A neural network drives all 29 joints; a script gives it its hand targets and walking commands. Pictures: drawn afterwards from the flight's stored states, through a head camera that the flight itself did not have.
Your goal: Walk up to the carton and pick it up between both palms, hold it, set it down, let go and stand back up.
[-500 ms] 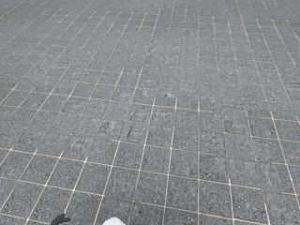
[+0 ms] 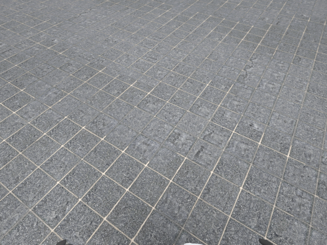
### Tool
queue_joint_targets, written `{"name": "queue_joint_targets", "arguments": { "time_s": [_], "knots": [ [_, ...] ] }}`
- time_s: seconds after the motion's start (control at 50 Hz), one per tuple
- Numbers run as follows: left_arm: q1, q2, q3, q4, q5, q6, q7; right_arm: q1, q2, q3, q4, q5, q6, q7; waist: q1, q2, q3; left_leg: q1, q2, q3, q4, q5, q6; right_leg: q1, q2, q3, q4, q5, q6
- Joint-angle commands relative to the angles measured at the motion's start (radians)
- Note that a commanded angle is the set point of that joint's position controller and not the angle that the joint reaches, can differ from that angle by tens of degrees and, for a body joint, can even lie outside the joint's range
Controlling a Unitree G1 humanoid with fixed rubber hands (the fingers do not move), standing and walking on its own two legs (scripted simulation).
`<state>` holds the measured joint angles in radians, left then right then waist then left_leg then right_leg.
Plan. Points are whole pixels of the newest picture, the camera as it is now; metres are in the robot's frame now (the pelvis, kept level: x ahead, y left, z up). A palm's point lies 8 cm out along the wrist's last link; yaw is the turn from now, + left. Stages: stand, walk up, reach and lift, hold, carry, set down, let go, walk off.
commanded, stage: walk up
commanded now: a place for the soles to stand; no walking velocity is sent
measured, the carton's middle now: out of the picture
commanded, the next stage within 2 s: none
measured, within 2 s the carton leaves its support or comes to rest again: neither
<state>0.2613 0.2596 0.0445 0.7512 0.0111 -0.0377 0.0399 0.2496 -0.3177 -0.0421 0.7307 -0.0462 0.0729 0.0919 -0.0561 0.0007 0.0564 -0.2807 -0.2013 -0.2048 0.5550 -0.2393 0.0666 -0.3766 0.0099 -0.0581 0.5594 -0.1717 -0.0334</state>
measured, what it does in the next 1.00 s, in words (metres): steps to the left, turning left: left foot, then right foot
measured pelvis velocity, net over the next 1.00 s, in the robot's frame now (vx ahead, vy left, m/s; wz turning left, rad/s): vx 0.17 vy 0.30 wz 0.89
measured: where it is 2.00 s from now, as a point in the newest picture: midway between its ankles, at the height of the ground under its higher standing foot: outside the picture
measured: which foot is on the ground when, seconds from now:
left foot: down 0.00-0.02, up 0.04-0.50, down 0.52-1.00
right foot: down 0.00-0.52, up 0.54-0.96, down 0.98-1.00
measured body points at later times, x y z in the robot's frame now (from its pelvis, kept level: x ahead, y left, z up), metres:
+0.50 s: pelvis +0.04 +0.11 +0.00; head +0.03 +0.13 +0.45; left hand -0.06 +0.38 -0.14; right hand +0.26 -0.09 -0.11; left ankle +0.03 +0.25 -0.73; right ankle +0.08 -0.08 -0.73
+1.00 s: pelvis +0.17 +0.30 -0.01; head +0.19 +0.32 +0.44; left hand +0.07 +0.58 -0.11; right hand +0.36 +0.12 -0.14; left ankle +0.03 +0.25 -0.73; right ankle +0.31 +0.31 -0.73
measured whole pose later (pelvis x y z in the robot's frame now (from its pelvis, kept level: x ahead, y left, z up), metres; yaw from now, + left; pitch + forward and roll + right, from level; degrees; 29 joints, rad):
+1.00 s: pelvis +0.17 +0.30 -0.01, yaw +51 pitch +2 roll +0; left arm 0.22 0.27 0.02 0.70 0.04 -0.05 0.03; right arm 0.47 -0.25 -0.04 0.77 -0.06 0.01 0.06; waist -0.07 0.01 0.02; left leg -0.07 -0.22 -0.26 0.54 -0.44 0.12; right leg -0.46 -0.01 -0.05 0.54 -0.12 -0.03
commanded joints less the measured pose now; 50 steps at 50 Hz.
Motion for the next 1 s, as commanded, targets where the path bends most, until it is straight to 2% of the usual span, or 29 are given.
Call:
{"name": "queue_joint_targets", "arguments": {
  "time_s": [0.0, 0.02, 0.04, 0.06, 0.1, 0.14, 0.16, 0.26, 0.34, 0.4, 0.44, 0.46, 0.48, 0.5, 0.52, 0.54, 0.56, 0.6, 0.64, 0.68, 0.72, 0.74, 0.82, 0.86, 0.9, 0.92, 0.94, 0.96, 0.98],
  "knots": [
    [0.083, 0.252, 0.086, -0.095, 0.052, -0.015, 0.032, 0.06, -0.071, -0.02, -0.114, -0.005, -0.015, 0.0, 0.045, -0.269, -0.178, -0.421, 0.083, -0.002, 0.364, -0.227, -0.088, 0.508, -0.481, 0.504, -0.335, -0.33, -0.132],
    [0.023, 0.227, 0.076, -0.106, 0.055, -0.009, 0.042, 0.11, -0.125, -0.041, -0.099, -0.041, -0.006, -0.006, 0.015, -0.119, -0.118, -0.427, 0.153, 0.039, 0.5, -0.198, -0.125, 0.385, -0.561, 0.518, -0.392, -0.381, -0.15],
    [-0.039, 0.226, 0.084, -0.102, 0.064, -0.008, 0.048, 0.077, -0.151, -0.047, -0.097, -0.044, 0.007, -0.001, 0.005, -0.161, -0.077, -0.436, 0.205, 0.055, 0.558, -0.18, -0.126, 0.315, -0.576, 0.48, -0.403, -0.4, -0.215],
    [-0.022, 0.174, 0.071, -0.092, 0.059, -0.023, 0.042, 0.031, -0.181, -0.056, -0.079, -0.066, 0.006, 0.002, 0.023, -0.064, -0.003, -0.431, 0.249, 0.019, 0.552, -0.117, -0.131, 0.266, -0.507, 0.385, -0.384, -0.316, -0.158],
    [0.015, 0.134, 0.056, -0.072, 0.054, -0.044, 0.03, 0.007, -0.175, -0.066, -0.072, -0.068, 0.003, 0.023, 0.042, -0.018, -0.013, -0.359, 0.265, 0.015, 0.57, -0.014, -0.133, 0.211, -0.379, 0.157, -0.324, -0.179, -0.102],
    [0.001, 0.153, 0.055, -0.074, 0.053, -0.045, 0.026, 0.056, -0.123, -0.051, -0.044, -0.045, 0.004, 0.036, 0.024, -0.067, -0.036, -0.345, 0.254, 0.076, 0.611, 0.036, -0.132, 0.201, -0.333, 0.033, -0.308, -0.185, -0.083],
    [-0.007, 0.173, 0.064, -0.069, 0.058, -0.041, 0.026, 0.048, -0.099, -0.046, -0.03, -0.031, 0.004, 0.043, 0.024, -0.097, -0.044, -0.345, 0.252, 0.118, 0.598, 0.042, -0.136, 0.22, -0.326, 0.002, -0.316, -0.221, -0.104],
    [0.055, 0.212, 0.083, -0.057, 0.064, -0.034, 0.015, -0.112, -0.055, -0.04, -0.051, 0.004, 0.0, 0.06, 0.088, -0.2, 0.023, -0.375, 0.354, 0.188, 0.422, 0.001, -0.144, 0.252, -0.375, -0.086, -0.343, -0.257, -0.174],
    [0.101, 0.219, 0.1, -0.034, 0.067, -0.037, 0.015, -0.148, -0.051, -0.043, -0.033, 0.005, -0.018, 0.063, 0.103, -0.186, 0.012, -0.278, 0.372, 0.231, 0.282, -0.023, -0.108, 0.282, -0.39, -0.166, -0.34, -0.226, -0.175],
    [0.055, 0.239, 0.114, -0.033, 0.067, -0.025, 0.015, -0.125, -0.071, -0.054, -0.02, 0.014, -0.033, 0.061, 0.073, -0.189, -0.009, -0.167, 0.374, 0.268, 0.209, -0.054, -0.081, 0.255, -0.431, -0.195, -0.341, -0.276, -0.178],
    [0.011, 0.262, 0.124, -0.038, 0.069, -0.011, 0.012, -0.064, -0.093, -0.062, -0.011, 0.017, -0.043, 0.048, 0.027, -0.174, -0.045, -0.065, 0.364, 0.287, 0.13, -0.105, -0.053, 0.242, -0.454, -0.203, -0.271, -0.299, -0.172],
    [-0.02, 0.246, 0.12, -0.043, 0.066, -0.002, 0.007, -0.005, -0.113, -0.072, 0.024, 0.018, -0.053, 0.037, -0.008, -0.102, -0.046, 0.019, 0.329, 0.311, 0.058, -0.099, -0.03, 0.186, -0.428, -0.222, -0.174, -0.373, -0.154],
    [-0.013, 0.217, 0.11, -0.029, 0.063, 0.005, 0.004, 0.089, -0.139, -0.087, 0.081, 0.008, -0.061, 0.021, -0.059, 0.047, -0.089, 0.161, 0.291, 0.29, -0.015, -0.113, -0.001, 0.121, -0.383, -0.268, 0.044, -0.387, -0.124],
    [-0.004, 0.142, 0.08, -0.041, 0.053, 0.007, -0.015, 0.154, -0.194, -0.111, 0.111, 0.007, -0.072, -0.007, -0.097, 0.285, -0.062, 0.239, 0.274, 0.14, -0.166, -0.174, 0.037, -0.001, -0.257, -0.312, 0.371, -0.341, -0.064],
    [0.025, 0.093, 0.058, -0.073, 0.053, 0.011, -0.036, 0.134, -0.274, -0.112, 0.102, 0.015, -0.075, -0.02, -0.073, 0.41, -0.011, 0.338, 0.362, -0.204, -0.254, -0.202, 0.09, -0.296, -0.139, -0.21, 0.559, -0.527, -0.007],
    [-0.012, 0.097, 0.055, -0.117, 0.024, 0.014, -0.04, 0.12, -0.323, -0.106, 0.071, 0.047, -0.068, -0.029, -0.088, 0.378, 0.011, 0.272, 0.45, -0.433, -0.359, -0.279, 0.18, -0.397, -0.085, -0.07, 0.596, -0.526, 0.012],
    [-0.026, 0.115, 0.057, -0.107, 0.018, 0.014, -0.036, 0.074, -0.309, -0.103, 0.065, 0.052, -0.062, -0.037, -0.076, 0.318, 0.058, 0.222, 0.479, -0.439, -0.406, -0.341, 0.228, -0.414, -0.121, -0.02, 0.625, -0.507, 0.014],
    [0.025, 0.156, 0.057, -0.056, 0.003, -0.003, -0.041, 0.014, -0.249, -0.09, 0.048, 0.028, -0.064, -0.054, -0.021, 0.228, 0.035, 0.278, 0.423, -0.218, -0.343, -0.161, 0.179, -0.412, -0.149, 0.006, 0.587, -0.345, 0.008],
    [0.079, 0.176, 0.059, -0.035, -0.001, -0.018, -0.048, 0.0, -0.168, -0.062, 0.024, 0.027, -0.075, -0.052, 0.015, 0.169, 0.002, 0.222, 0.359, -0.125, -0.29, -0.011, 0.124, -0.314, -0.167, 0.04, 0.495, -0.185, 0.019],
    [0.031, 0.171, 0.056, -0.054, 0.004, -0.022, -0.046, 0.046, -0.103, -0.041, 0.022, 0.039, -0.081, -0.039, 0.001, 0.106, -0.013, 0.165, 0.341, -0.14, -0.298, 0.093, 0.083, -0.253, -0.14, 0.048, 0.467, -0.133, 0.032],
    [0.011, 0.146, 0.043, -0.076, 0.003, -0.013, -0.046, 0.056, -0.108, -0.034, 0.01, 0.032, -0.085, -0.033, -0.001, 0.073, 0.0, 0.14, 0.319, -0.134, -0.311, 0.136, 0.074, -0.264, -0.111, 0.036, 0.395, -0.09, 0.041],
    [0.01, 0.133, 0.038, -0.094, 0.0, -0.011, -0.045, 0.059, -0.114, -0.032, 0.008, 0.023, -0.088, -0.032, 0.011, 0.074, 0.001, 0.141, 0.308, -0.133, -0.308, 0.154, 0.075, -0.263, -0.093, 0.028, 0.343, -0.075, 0.044],
    [-0.085, 0.111, 0.014, -0.136, 0.002, -0.013, -0.026, 0.145, -0.117, -0.033, 0.009, 0.017, -0.094, -0.026, -0.028, 0.072, 0.024, 0.135, 0.254, -0.156, -0.306, 0.22, 0.048, -0.211, -0.049, 0.001, 0.121, 0.073, 0.047],
    [-0.09, 0.111, 0.006, -0.14, 0.022, -0.018, -0.02, 0.169, -0.129, -0.057, -0.025, -0.01, -0.095, -0.032, -0.013, 0.089, -0.006, 0.124, 0.237, -0.187, -0.248, 0.328, 0.022, -0.128, -0.024, -0.005, 0.068, 0.136, 0.026],
    [-0.052, 0.114, 0.0, -0.137, 0.027, -0.023, -0.005, 0.171, -0.129, -0.054, -0.049, -0.013, -0.096, -0.039, 0.012, 0.079, -0.031, 0.07, 0.217, -0.217, -0.177, 0.297, -0.004, 0.009, -0.021, 0.021, 0.012, 0.156, 0.012],
    [0.01, 0.14, 0.012, -0.116, 0.028, -0.024, 0.003, 0.162, -0.124, -0.055, -0.063, -0.013, -0.097, -0.042, 0.04, 0.052, -0.053, 0.031, 0.205, -0.214, -0.114, 0.309, -0.021, 0.115, -0.018, 0.026, 0.001, 0.137, 0.003],
    [0.108, 0.166, 0.02, -0.091, 0.029, -0.028, 0.012, 0.152, -0.119, -0.056, -0.077, -0.009, -0.099, -0.043, 0.098, 0.006, -0.092, -0.032, 0.192, -0.202, 0.017, 0.33, -0.039, 0.277, -0.023, 0.032, -0.053, 0.139, -0.011],
    [0.253, 0.2, 0.037, -0.055, 0.036, -0.035, 0.023, 0.137, -0.103, -0.052, -0.103, -0.016, -0.1, -0.043, 0.171, -0.048, -0.177, -0.117, 0.151, -0.155, 0.209, 0.257, -0.059, 0.476, -0.088, 0.106, -0.097, 0.108, -0.03],
    [0.319, 0.261, 0.048, -0.056, 0.064, -0.043, 0.036, 0.193, -0.048, -0.039, -0.13, -0.008, -0.102, -0.043, 0.187, -0.19, -0.265, -0.25, 0.081, -0.071, 0.453, -0.038, -0.095, 0.634, -0.354, 0.428, -0.209, -0.169, -0.086]
  ]
}}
